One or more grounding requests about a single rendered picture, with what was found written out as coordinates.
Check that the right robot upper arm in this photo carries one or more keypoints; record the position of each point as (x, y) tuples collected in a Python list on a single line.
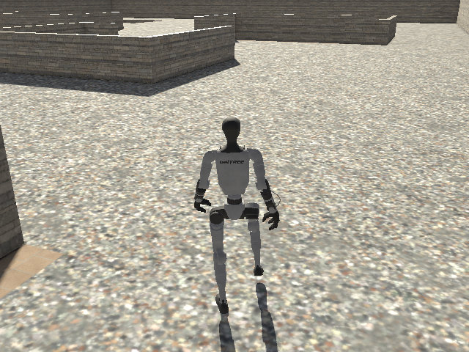
[(259, 168)]

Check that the robot right forearm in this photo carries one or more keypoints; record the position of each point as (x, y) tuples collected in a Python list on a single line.
[(268, 198)]

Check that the robot left forearm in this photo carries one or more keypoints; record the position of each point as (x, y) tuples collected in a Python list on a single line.
[(199, 193)]

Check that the robot left hand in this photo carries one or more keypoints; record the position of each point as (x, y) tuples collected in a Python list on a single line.
[(204, 202)]

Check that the robot right hand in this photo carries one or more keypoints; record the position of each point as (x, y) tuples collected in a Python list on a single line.
[(274, 220)]

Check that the left robot upper arm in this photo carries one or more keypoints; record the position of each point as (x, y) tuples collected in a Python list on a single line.
[(206, 167)]

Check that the robot head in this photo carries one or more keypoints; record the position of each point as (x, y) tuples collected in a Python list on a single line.
[(231, 129)]

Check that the humanoid robot torso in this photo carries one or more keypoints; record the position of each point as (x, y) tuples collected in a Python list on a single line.
[(233, 178)]

